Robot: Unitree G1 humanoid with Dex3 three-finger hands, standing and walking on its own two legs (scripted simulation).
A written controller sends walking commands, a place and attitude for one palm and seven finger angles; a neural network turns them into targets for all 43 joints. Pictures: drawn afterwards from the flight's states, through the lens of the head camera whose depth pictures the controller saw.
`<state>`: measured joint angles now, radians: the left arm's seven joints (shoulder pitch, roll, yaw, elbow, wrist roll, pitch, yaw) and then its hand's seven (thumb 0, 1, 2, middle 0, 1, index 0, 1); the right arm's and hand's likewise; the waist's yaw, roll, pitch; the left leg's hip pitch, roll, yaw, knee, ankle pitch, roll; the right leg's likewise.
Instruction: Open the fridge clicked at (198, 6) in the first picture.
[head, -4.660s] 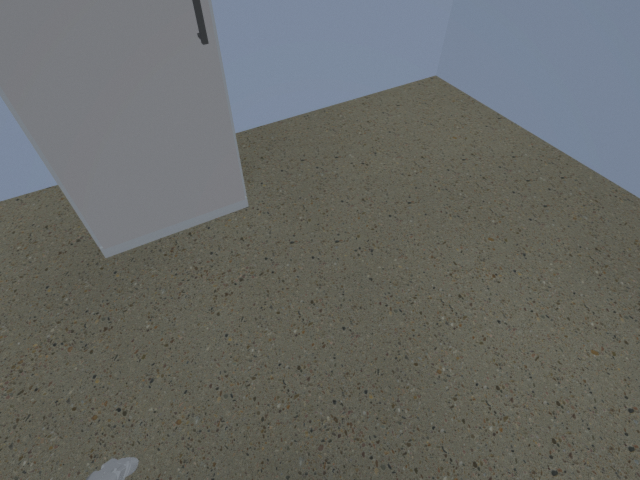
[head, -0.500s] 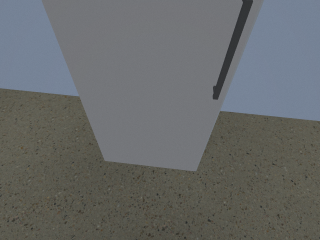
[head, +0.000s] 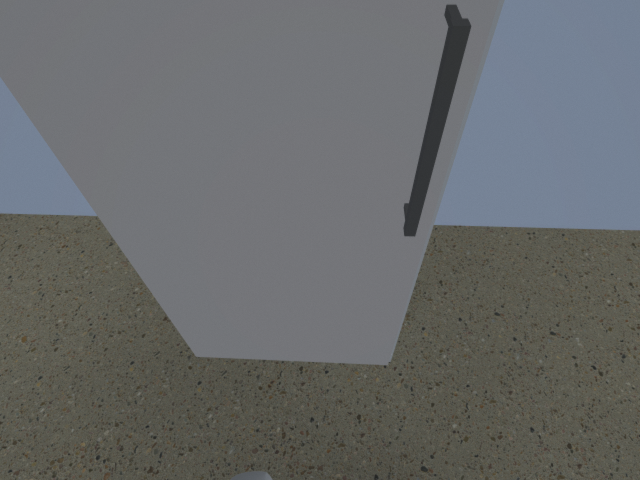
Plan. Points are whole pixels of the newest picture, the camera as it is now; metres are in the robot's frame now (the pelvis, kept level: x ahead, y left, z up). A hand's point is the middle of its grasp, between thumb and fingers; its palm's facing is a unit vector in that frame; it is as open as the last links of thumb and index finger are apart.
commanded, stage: come to a stop and stand still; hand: right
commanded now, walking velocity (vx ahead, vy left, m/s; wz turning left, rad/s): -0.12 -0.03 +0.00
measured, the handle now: (426, 143) +0.49 -0.12 +0.16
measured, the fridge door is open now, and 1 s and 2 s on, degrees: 0 0 0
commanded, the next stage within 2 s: look again from close up in 1.58 s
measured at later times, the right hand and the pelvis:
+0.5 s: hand out of the picture +0.02 -0.17 -0.17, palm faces +0.11 +0.97 -0.23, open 7.3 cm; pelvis -0.03 +0.02 +0.00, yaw -2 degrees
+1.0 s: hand out of the picture -0.06 -0.15 -0.18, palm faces +0.05 +0.98 -0.20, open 7.4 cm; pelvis -0.02 +0.01 +0.00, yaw -1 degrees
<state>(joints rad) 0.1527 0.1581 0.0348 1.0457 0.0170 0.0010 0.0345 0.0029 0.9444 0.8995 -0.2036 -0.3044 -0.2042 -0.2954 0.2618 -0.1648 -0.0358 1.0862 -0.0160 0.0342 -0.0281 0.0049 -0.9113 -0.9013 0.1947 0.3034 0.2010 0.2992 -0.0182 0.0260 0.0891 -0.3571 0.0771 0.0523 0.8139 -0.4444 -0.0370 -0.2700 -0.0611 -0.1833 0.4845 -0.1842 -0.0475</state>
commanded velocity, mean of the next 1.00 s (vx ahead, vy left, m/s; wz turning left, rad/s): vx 0.00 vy -0.05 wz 0.00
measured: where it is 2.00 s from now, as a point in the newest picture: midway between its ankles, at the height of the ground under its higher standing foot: outside the picture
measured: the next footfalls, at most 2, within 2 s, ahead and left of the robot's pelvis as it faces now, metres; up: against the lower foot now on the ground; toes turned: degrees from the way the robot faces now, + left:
left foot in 0.14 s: +0.07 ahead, +0.15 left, +0.00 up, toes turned +3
right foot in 0.48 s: -0.02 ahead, -0.10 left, +0.00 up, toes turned -6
